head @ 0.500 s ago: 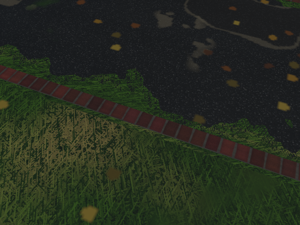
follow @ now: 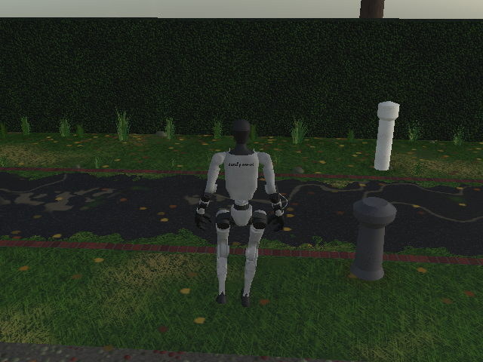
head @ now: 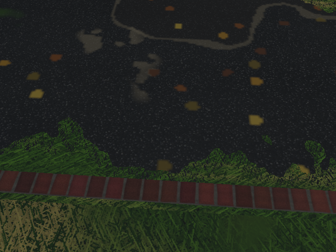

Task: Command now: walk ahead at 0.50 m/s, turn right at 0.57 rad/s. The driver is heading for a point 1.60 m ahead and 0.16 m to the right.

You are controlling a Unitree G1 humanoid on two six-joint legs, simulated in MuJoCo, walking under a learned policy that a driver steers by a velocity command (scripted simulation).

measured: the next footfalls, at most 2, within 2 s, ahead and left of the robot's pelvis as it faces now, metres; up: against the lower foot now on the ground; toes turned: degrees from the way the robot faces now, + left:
left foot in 0.40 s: +0.42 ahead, +0.10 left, +0.00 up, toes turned -13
right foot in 0.92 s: +0.61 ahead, -0.17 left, +0.00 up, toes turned -19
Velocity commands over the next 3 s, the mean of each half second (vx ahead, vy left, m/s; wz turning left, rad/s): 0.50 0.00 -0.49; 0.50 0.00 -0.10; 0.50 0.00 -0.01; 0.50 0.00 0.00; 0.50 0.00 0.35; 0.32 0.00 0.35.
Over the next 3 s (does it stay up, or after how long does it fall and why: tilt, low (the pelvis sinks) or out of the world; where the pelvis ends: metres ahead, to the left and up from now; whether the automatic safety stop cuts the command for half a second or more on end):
stays up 1.52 -0.26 0.01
